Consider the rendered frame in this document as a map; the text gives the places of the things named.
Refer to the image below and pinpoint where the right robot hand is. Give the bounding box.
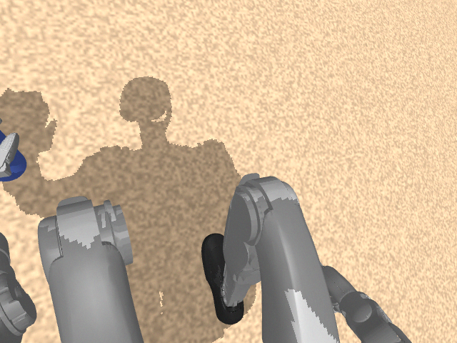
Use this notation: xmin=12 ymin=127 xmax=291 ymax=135
xmin=321 ymin=263 xmax=357 ymax=313

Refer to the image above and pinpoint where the bottle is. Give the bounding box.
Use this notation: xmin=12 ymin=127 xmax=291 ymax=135
xmin=0 ymin=130 xmax=26 ymax=182

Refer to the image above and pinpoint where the left robot arm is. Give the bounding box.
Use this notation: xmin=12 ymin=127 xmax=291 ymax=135
xmin=0 ymin=232 xmax=37 ymax=343

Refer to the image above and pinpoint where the left robot hand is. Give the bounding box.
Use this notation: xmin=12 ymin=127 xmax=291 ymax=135
xmin=0 ymin=118 xmax=19 ymax=177

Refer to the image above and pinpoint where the right robot foot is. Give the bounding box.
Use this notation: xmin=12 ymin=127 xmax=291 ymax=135
xmin=201 ymin=233 xmax=244 ymax=324

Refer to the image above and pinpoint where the right robot arm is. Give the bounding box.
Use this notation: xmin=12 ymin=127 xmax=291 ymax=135
xmin=339 ymin=292 xmax=412 ymax=343

